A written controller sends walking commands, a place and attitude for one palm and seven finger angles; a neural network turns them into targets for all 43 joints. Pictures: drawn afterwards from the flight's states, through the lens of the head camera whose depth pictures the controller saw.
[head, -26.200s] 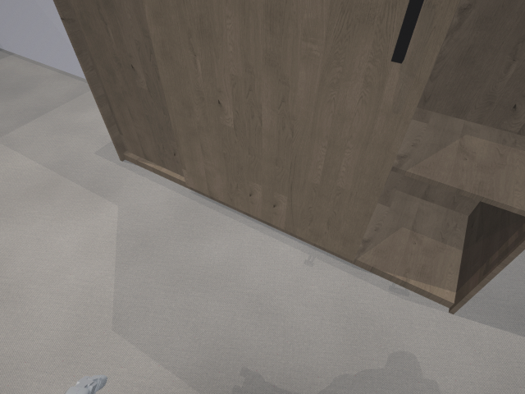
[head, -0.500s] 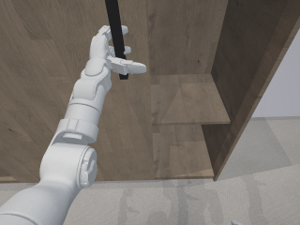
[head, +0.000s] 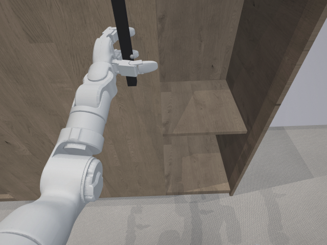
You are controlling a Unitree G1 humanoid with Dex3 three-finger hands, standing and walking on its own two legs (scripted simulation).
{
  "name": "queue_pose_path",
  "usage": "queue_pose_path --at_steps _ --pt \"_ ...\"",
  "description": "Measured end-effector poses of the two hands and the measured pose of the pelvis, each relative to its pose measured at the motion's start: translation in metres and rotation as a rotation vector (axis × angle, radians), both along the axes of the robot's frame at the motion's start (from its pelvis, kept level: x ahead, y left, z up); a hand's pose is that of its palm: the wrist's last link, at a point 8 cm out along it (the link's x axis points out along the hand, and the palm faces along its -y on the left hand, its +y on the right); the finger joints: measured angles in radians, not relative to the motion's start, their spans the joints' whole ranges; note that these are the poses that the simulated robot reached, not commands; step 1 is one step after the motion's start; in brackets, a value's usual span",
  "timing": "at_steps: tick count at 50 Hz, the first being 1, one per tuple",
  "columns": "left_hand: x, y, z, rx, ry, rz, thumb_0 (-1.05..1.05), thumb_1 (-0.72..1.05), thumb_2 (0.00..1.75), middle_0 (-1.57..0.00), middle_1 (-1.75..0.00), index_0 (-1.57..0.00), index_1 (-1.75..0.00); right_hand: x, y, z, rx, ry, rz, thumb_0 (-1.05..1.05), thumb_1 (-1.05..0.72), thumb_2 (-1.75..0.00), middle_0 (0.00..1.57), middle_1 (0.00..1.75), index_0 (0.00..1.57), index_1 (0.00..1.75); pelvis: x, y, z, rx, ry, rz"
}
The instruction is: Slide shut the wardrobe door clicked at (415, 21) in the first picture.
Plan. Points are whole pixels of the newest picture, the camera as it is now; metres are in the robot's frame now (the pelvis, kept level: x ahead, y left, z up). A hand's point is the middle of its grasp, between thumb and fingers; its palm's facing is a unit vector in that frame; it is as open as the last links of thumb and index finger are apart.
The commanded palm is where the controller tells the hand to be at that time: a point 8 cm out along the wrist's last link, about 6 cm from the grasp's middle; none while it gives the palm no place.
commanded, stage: grip the handle and tug to test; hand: left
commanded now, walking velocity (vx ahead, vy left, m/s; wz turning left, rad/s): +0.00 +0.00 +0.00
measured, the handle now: (127, 43) +0.53 +0.08 +0.26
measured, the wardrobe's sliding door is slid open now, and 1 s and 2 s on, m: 0.41 0.41 0.41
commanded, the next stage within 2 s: tug the door sideways, standing still in 1.16 s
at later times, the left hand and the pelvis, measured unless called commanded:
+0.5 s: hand (133, 56) +0.47 +0.06 +0.25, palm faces +0.01 -1.00 +0.02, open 6.0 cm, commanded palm +0.45 +0.12 +0.25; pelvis +0.01 +0.00 +0.00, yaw +0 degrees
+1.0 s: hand (134, 57) +0.47 +0.06 +0.25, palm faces +0.01 -1.00 +0.02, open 5.9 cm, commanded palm +0.42 +0.12 +0.25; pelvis +0.01 +0.00 +0.00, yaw -1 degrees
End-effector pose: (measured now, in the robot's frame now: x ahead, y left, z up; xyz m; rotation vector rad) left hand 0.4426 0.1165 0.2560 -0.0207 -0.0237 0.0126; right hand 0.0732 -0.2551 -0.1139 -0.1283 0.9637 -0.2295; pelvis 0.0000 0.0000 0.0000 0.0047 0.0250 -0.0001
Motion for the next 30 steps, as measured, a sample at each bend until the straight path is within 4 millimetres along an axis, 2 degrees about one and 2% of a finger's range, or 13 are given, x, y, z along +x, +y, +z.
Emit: queue_pose_path --at_steps 19,30 --pt "0.007 0.001 -0.001 0.004 0.002 0.006 0.00 0.59 0.77 -0.40 -1.34 -0.38 -1.33 0.008 0.000 -0.001 0.005 0.005 0.007 0.01 -0.90 -0.90 0.20 0.30 0.20 0.30 0.006 -0.001 0.000 0.002 0.009 0.001" --pt "0.006 -0.004 -0.003 0.005 0.003 0.002 -0.01 0.66 0.84 -0.38 -1.38 -0.36 -1.37 0.014 0.000 -0.001 0.007 0.002 0.012 0.01 -0.90 -0.90 0.20 0.30 0.20 0.30 0.007 -0.001 0.000 0.003 0.011 0.002"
